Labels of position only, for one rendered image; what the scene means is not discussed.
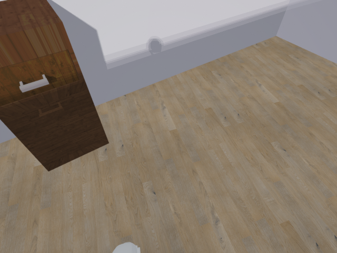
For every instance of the cabinet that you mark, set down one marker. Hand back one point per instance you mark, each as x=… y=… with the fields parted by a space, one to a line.
x=30 y=29

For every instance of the left robot thigh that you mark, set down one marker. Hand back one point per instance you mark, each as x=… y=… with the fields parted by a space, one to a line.
x=127 y=248

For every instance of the handle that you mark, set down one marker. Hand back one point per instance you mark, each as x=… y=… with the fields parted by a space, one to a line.
x=33 y=85
x=51 y=112

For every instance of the drawer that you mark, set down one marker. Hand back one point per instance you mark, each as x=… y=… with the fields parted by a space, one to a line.
x=58 y=68

